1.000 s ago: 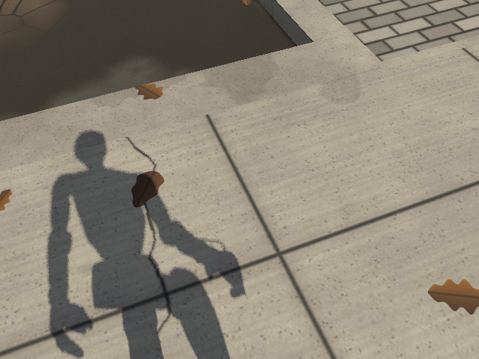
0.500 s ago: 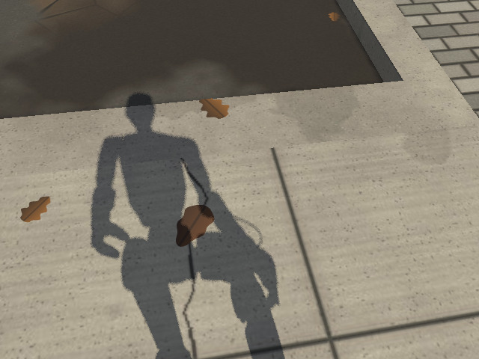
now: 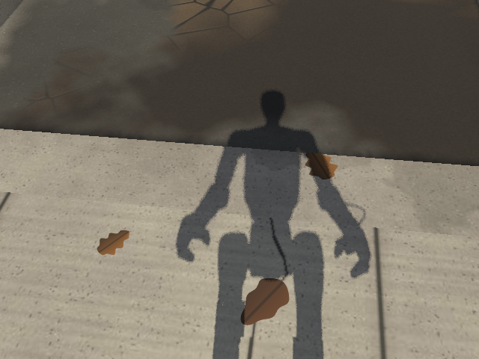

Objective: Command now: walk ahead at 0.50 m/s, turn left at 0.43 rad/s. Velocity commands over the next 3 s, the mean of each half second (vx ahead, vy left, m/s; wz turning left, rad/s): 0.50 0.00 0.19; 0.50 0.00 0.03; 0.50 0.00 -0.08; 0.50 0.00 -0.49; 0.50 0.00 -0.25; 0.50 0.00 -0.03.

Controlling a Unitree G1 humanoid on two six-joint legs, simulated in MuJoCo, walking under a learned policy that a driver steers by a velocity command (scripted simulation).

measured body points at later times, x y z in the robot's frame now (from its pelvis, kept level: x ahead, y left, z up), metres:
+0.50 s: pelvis +0.25 +0.06 +0.00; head +0.27 +0.08 +0.45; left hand +0.29 +0.32 -0.14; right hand +0.35 -0.20 -0.12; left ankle +0.25 +0.12 -0.74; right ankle +0.24 -0.09 -0.66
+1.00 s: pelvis +0.53 +0.02 +0.00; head +0.55 +0.01 +0.45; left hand +0.59 +0.29 -0.13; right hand +0.58 -0.23 -0.15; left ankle +0.43 +0.15 -0.65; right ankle +0.57 -0.04 -0.74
